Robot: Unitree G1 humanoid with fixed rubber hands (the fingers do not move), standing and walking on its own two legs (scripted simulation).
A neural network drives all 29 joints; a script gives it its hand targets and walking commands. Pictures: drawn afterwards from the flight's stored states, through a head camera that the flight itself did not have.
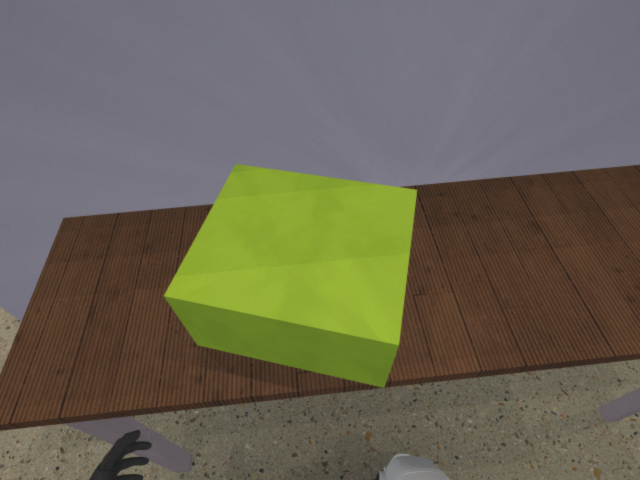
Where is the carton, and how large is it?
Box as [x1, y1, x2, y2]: [164, 164, 416, 387]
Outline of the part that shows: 235,164 164,294 165,298 198,345 384,387 399,341 416,190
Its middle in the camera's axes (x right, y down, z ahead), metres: -0.02 +0.04 +0.55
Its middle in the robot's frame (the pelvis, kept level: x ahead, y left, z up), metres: +0.38 +0.04 +0.01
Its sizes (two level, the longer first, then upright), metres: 0.270 0.233 0.142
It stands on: a table, 0.69 m high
